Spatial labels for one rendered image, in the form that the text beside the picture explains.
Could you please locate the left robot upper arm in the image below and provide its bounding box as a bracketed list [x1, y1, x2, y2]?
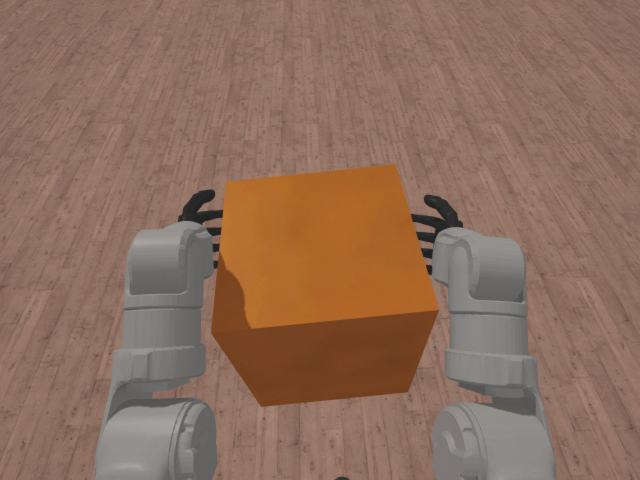
[94, 398, 217, 480]

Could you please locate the robot right forearm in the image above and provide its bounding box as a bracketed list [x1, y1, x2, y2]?
[432, 227, 556, 477]

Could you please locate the right robot hand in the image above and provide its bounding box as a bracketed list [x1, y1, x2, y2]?
[411, 195, 463, 275]

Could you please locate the right robot upper arm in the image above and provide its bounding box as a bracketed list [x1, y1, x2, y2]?
[432, 402, 556, 480]

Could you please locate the carton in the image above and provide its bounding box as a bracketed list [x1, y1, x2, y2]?
[211, 164, 439, 407]

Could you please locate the robot left forearm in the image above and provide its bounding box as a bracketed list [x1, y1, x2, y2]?
[94, 221, 214, 476]

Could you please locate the left robot hand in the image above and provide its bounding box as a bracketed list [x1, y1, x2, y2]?
[178, 189, 223, 269]

